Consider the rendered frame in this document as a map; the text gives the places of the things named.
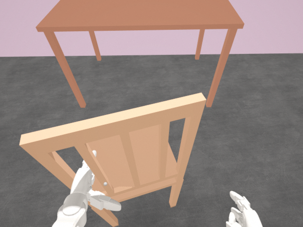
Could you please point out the robot left hand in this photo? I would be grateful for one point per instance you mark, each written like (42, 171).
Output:
(85, 178)

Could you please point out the robot left forearm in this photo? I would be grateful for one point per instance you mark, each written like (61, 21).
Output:
(73, 211)

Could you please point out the chair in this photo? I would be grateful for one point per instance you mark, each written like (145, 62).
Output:
(133, 153)

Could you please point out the table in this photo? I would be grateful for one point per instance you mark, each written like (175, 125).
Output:
(124, 15)

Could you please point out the robot right hand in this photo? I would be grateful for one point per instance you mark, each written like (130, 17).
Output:
(248, 217)

